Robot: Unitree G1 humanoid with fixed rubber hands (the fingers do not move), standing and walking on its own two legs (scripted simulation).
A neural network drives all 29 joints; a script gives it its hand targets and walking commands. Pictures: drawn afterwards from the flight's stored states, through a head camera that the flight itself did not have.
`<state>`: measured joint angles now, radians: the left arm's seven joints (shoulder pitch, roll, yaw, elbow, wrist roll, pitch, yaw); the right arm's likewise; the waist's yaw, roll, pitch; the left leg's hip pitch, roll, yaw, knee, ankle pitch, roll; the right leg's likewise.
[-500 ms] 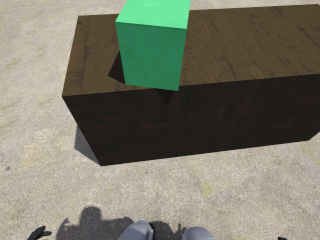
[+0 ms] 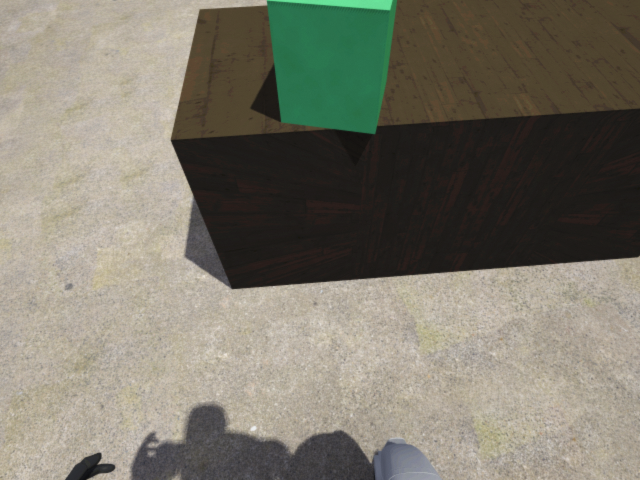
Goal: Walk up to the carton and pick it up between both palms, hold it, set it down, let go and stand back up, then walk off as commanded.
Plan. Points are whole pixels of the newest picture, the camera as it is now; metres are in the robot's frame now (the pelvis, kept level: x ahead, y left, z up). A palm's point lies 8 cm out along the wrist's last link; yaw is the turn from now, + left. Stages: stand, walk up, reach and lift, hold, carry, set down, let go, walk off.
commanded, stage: walk off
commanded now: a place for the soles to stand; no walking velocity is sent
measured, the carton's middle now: (337, 48) +0.90 -0.06 +0.04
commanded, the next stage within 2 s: stand in 1.16 s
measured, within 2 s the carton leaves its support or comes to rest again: neither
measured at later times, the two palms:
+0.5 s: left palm out of the picture +0.14 +0.26 -0.09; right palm out of the picture +0.06 -0.36 -0.10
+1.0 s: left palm (113, 473) +0.17 +0.28 -0.11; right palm out of the picture +0.13 -0.34 -0.06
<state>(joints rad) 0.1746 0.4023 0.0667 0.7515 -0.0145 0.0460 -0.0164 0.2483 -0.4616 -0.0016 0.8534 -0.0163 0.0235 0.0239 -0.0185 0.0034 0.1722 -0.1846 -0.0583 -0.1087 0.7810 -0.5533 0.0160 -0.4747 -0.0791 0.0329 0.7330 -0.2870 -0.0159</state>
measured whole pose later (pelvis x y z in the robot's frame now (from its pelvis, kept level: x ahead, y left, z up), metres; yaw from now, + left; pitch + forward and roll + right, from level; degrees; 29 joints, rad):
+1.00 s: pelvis +0.09 -0.02 +0.01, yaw -1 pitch -4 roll -2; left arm 0.27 0.40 0.07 0.75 -0.01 0.04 -0.01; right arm 0.32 -0.36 0.00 0.90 -0.02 -0.05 -0.02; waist 0.03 -0.07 0.11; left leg -0.32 0.01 -0.06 0.69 -0.31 0.01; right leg -0.32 0.05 0.04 0.83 -0.47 -0.01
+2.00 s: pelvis +0.09 -0.05 +0.02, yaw -2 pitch -3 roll +0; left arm 0.19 0.39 0.03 0.79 -0.01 -0.02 0.00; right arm 0.19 -0.34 0.00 0.90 -0.02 -0.02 0.02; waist 0.03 -0.03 0.11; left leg -0.29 -0.01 -0.05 0.60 -0.26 -0.02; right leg -0.26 0.00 0.03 0.63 -0.32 -0.01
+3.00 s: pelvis +0.09 -0.05 +0.02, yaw -2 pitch -3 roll +0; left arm 0.18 0.39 0.03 0.83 -0.01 -0.02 -0.01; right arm 0.18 -0.34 0.00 0.90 -0.02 -0.01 0.02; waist 0.03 -0.02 0.08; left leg -0.29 0.00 -0.05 0.59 -0.26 -0.02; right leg -0.26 0.00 0.03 0.62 -0.31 0.00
